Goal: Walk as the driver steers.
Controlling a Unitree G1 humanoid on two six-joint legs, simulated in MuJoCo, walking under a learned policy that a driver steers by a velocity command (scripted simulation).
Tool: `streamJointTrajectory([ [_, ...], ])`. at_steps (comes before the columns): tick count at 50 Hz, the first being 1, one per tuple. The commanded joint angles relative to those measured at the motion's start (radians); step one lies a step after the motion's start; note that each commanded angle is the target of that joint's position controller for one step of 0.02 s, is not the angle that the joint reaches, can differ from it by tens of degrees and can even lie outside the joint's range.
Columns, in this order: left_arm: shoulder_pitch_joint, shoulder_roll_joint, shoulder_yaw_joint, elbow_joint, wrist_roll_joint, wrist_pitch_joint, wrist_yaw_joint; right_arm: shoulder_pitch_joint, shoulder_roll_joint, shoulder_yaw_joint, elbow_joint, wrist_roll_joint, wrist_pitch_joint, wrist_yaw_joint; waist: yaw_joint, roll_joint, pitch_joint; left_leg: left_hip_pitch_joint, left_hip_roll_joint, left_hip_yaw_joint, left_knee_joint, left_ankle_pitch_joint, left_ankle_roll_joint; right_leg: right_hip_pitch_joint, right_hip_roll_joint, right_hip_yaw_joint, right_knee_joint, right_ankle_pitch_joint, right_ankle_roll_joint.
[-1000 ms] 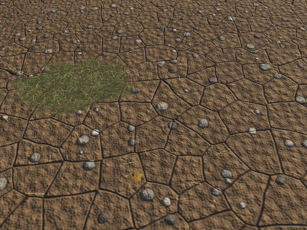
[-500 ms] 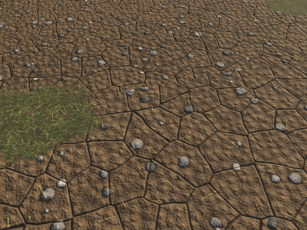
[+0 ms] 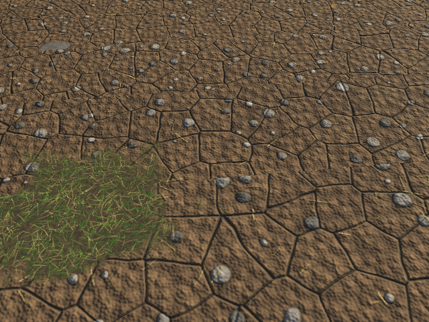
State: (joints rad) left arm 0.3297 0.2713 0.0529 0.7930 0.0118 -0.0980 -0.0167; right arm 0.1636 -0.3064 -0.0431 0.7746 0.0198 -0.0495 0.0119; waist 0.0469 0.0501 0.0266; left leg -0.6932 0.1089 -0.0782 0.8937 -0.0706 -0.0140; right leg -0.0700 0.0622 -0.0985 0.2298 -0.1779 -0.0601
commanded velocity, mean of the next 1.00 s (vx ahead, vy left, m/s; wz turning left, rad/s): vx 0.50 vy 0.00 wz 0.53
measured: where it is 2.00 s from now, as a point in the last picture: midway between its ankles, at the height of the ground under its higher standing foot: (140, 231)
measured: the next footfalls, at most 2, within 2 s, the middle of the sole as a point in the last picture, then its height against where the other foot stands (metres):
left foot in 0.24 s outside the picture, level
right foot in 0.72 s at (228, 274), level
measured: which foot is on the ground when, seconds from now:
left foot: up 0.00-0.22, down 0.24-0.74, up 0.76-1.00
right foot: down 0.00-0.24, up 0.26-0.70, down 0.72-1.00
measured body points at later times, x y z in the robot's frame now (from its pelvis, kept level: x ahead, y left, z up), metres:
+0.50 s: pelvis +0.29 +0.09 +0.00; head +0.31 +0.11 +0.44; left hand +0.39 +0.37 -0.10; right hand +0.42 -0.15 -0.11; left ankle +0.26 +0.15 -0.75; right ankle +0.43 -0.08 -0.67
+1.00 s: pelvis +0.58 +0.12 +0.00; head +0.59 +0.14 +0.45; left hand +0.46 +0.35 -0.13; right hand +0.84 +0.01 -0.11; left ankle +0.59 +0.30 -0.68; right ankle +0.60 +0.02 -0.75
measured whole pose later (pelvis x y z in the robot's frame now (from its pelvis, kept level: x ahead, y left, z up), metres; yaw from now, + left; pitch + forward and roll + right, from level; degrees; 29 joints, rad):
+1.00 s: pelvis +0.58 +0.12 +0.00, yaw +34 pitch +2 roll -2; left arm 0.38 0.23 0.00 0.84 0.07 -0.11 0.02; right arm 0.20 -0.25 -0.02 0.79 -0.07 -0.09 0.10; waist 0.07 0.02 -0.03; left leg -0.70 0.09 -0.02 0.96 -0.14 0.01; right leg -0.09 0.01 -0.20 0.22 -0.18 -0.04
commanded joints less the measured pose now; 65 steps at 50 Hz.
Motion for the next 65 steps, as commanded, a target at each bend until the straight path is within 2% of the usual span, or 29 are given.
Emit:
streamJointTrajectory([
  [1,-0.057,0.158,0.038,-0.060,-0.003,-0.017,0.013,-0.050,-0.036,-0.005,-0.065,-0.002,-0.013,0.012,-0.003,-0.100,0.029,0.053,-0.006,0.024,-0.154,0.168,0.002,-0.058,-0.259,0.048,-0.131,0.232,-0.124],
  [7,0.002,0.188,0.053,-0.007,-0.025,0.021,0.023,-0.170,-0.035,-0.006,-0.148,-0.001,-0.014,0.045,0.030,-0.094,0.061,-0.011,-0.034,0.079,-0.292,0.055,0.060,0.166,-0.337,-0.007,-0.039,0.360,-0.092],
  [9,-0.023,0.215,0.062,-0.012,-0.028,0.038,0.034,-0.129,-0.062,-0.021,-0.160,-0.002,-0.010,0.053,-0.010,-0.126,0.013,0.078,-0.084,0.136,-0.294,-0.054,0.095,0.203,-0.341,-0.038,0.082,0.666,-0.066],
  [11,-0.050,0.220,0.061,-0.025,-0.028,0.058,0.049,0.099,-0.133,-0.066,-0.114,0.000,-0.004,0.045,-0.139,-0.123,-0.123,0.394,-0.171,0.179,-0.343,-0.056,0.151,0.133,-0.292,-0.091,0.404,0.859,-0.019],
  [12,-0.031,0.186,0.045,-0.045,-0.012,0.053,0.055,0.267,-0.214,-0.100,-0.081,0.004,0.005,0.027,-0.205,-0.027,-0.227,0.706,-0.074,-0.005,-0.355,-0.030,0.211,-0.099,-0.249,-0.095,0.703,0.599,0.022],
  [13,0.079,0.039,-0.003,-0.094,0.017,0.023,0.034,0.255,-0.313,-0.114,-0.086,0.011,0.002,0.020,-0.085,0.232,-0.318,1.051,0.174,-0.569,-0.434,-0.194,0.405,-0.565,-0.032,-0.013,1.052,-0.342,0.090],
  [14,-0.015,0.117,0.006,-0.094,-0.016,-0.016,0.017,0.285,-0.226,-0.090,-0.111,0.007,-0.007,0.022,-0.163,0.117,-0.417,1.115,0.215,-0.754,-0.567,-0.311,0.423,-0.685,-0.027,0.199,1.156,-0.416,0.074],
  [15,-0.110,0.164,0.018,-0.127,-0.052,-0.038,0.007,0.249,-0.179,-0.077,-0.107,-0.003,-0.015,0.021,-0.175,0.070,-0.273,1.022,0.190,-0.607,-0.590,-0.253,0.373,-0.759,-0.076,0.205,1.144,-0.323,0.052],
  [17,-0.151,0.158,0.018,-0.132,-0.016,-0.051,0.018,0.125,-0.131,-0.062,-0.129,-0.002,-0.017,0.017,-0.097,-0.049,-0.120,0.736,0.113,-0.403,-0.603,-0.045,0.320,-0.676,-0.148,0.188,0.977,-0.189,0.050],
  [20,-0.108,0.143,0.025,-0.133,0.001,-0.018,0.019,0.071,-0.112,-0.055,-0.154,-0.012,-0.016,0.007,-0.032,-0.009,-0.085,0.552,0.062,-0.300,-0.654,0.138,0.326,-0.555,-0.170,0.180,0.869,-0.136,0.086],
  [21,-0.052,0.015,-0.040,-0.114,0.128,-0.004,-0.007,0.159,-0.020,-0.013,-0.100,-0.099,-0.071,0.026,-0.022,0.079,-0.108,0.511,0.017,-0.228,-0.663,-0.048,0.297,-0.549,-0.174,0.202,0.878,-0.064,0.089],
  [22,-0.058,0.031,-0.037,-0.106,0.121,0.012,-0.014,0.164,-0.033,-0.022,-0.104,-0.101,-0.090,0.040,-0.040,0.036,-0.046,0.464,-0.004,-0.215,-0.678,-0.099,0.285,-0.580,-0.164,0.177,0.846,-0.012,0.100],
  [25,-0.194,0.063,-0.052,-0.142,0.069,0.032,-0.011,0.164,-0.097,-0.028,-0.111,-0.088,-0.105,0.073,-0.068,-0.006,-0.015,0.380,-0.022,-0.191,-0.663,-0.032,0.280,-0.566,-0.161,0.141,0.653,0.136,0.133],
  [31,-0.371,0.073,-0.079,-0.197,0.058,0.028,-0.014,0.285,-0.139,-0.038,-0.064,-0.083,-0.076,0.104,-0.131,0.015,-0.002,0.516,0.035,-0.302,-0.569,0.136,0.299,-0.505,-0.097,0.111,0.366,0.167,0.114],
  [34,-0.383,0.098,-0.078,-0.196,0.038,0.012,0.002,0.246,-0.148,-0.044,-0.046,-0.084,-0.062,0.094,-0.097,0.016,-0.002,0.600,0.065,-0.350,-0.523,0.208,0.247,-0.433,-0.083,0.114,0.266,0.165,0.061],
  [36,-0.162,0.169,-0.041,-0.134,0.006,-0.018,0.017,0.210,-0.119,-0.033,-0.043,-0.100,-0.069,0.087,0.008,-0.024,-0.130,0.462,-0.050,-0.272,-0.330,0.380,0.141,-0.026,-0.100,0.100,0.301,0.292,-0.048],
  [37,0.065,0.224,-0.022,-0.085,0.018,-0.036,0.023,0.282,0.003,0.001,-0.068,-0.109,-0.083,0.078,0.037,-0.216,-0.374,0.291,-0.220,-0.169,-0.042,0.121,0.058,0.374,-0.295,0.314,0.332,0.529,-0.251],
  [38,0.231,0.194,-0.032,-0.045,0.030,-0.022,0.011,0.410,0.070,0.026,-0.064,-0.114,-0.101,0.082,0.042,-0.383,-0.581,-0.023,-0.317,-0.109,0.263,-0.550,0.009,0.743,-0.540,0.741,0.219,0.414,-0.445],
  [39,0.231,0.175,-0.026,-0.031,0.046,-0.017,0.015,0.226,-0.020,0.002,-0.076,-0.092,-0.089,0.089,0.112,-0.161,-0.279,-0.209,-0.217,-0.092,0.451,-0.479,0.024,0.520,-0.505,0.726,0.121,0.122,-0.305],
  [40,0.098,0.141,-0.032,-0.047,0.031,-0.015,0.014,0.171,-0.024,-0.003,-0.068,-0.084,-0.078,0.066,0.058,-0.131,-0.114,-0.219,-0.138,-0.061,0.470,-0.352,0.039,0.271,-0.466,0.573,0.069,-0.088,-0.214],
  [41,0.006,0.058,-0.056,-0.068,0.026,-0.010,0.020,0.182,-0.031,-0.004,-0.043,-0.089,-0.071,0.045,0.021,-0.114,-0.085,-0.140,-0.072,-0.057,0.407,-0.250,0.045,0.116,-0.427,0.474,0.011,-0.105,-0.185],
  [43,-0.044,-0.002,-0.069,-0.072,0.031,-0.006,0.034,0.154,0.008,0.016,-0.030,-0.118,-0.062,0.055,-0.017,-0.129,-0.086,-0.025,-0.018,-0.043,0.325,-0.194,0.045,0.015,-0.375,0.333,-0.056,0.098,-0.172],
  [46,-0.056,0.039,-0.040,-0.053,0.048,-0.028,0.046,0.091,0.035,0.023,-0.030,-0.090,-0.055,0.081,-0.027,-0.115,-0.056,-0.022,0.009,-0.003,0.183,-0.160,0.022,-0.025,-0.342,0.159,-0.119,0.159,-0.173],
  [51,0.016,0.085,-0.013,0.003,0.072,-0.037,0.022,0.004,0.044,0.035,-0.040,-0.084,-0.036,0.103,-0.011,-0.097,-0.014,-0.022,0.009,0.050,-0.051,0.067,0.032,-0.020,-0.349,-0.022,-0.141,0.394,-0.189],
  [59,0.099,0.134,0.004,0.086,0.062,-0.031,0.013,-0.128,0.011,0.019,-0.080,-0.082,-0.014,0.085,0.005,-0.122,0.044,0.001,-0.053,0.102,-0.243,-0.002,0.086,0.214,-0.385,-0.130,-0.049,0.520,-0.132],
  [61,0.106,0.175,0.020,0.093,0.063,-0.017,0.016,-0.128,-0.021,0.002,-0.087,-0.072,-0.023,0.074,-0.017,-0.129,0.039,0.103,-0.111,0.142,-0.296,-0.069,0.104,0.240,-0.387,-0.146,0.035,0.742,-0.119],
  [63,0.095,0.191,0.023,0.100,0.065,-0.012,0.001,-0.019,-0.104,-0.038,-0.056,-0.037,-0.050,0.051,-0.094,-0.127,-0.061,0.493,-0.204,0.179,-0.372,0.130,0.168,0.072,-0.302,-0.189,0.264,0.914,-0.054],
  [64,0.168,0.102,-0.005,0.097,0.091,-0.019,-0.019,0.168,-0.172,-0.064,-0.012,-0.049,-0.048,0.026,-0.125,-0.022,-0.276,0.942,-0.085,0.038,-0.222,0.521,0.305,-0.193,-0.241,-0.191,0.534,0.620,0.030],
  [65,0.302,-0.016,-0.053,0.086,0.103,-0.021,-0.060,0.404,-0.202,-0.063,0.050,-0.059,-0.032,0.015,-0.138,0.175,-0.582,1.350,0.262,-0.489,-0.372,0.704,0.561,-0.451,-0.102,-0.092,0.812,-0.420,0.106],
])
Velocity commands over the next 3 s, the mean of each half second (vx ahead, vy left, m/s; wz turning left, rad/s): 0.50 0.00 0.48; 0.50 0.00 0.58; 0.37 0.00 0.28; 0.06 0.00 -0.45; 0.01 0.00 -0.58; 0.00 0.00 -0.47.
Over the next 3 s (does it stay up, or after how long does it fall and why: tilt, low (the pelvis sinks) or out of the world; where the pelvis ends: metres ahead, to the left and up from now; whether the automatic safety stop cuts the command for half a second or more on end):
stays up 0.77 0.32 0.00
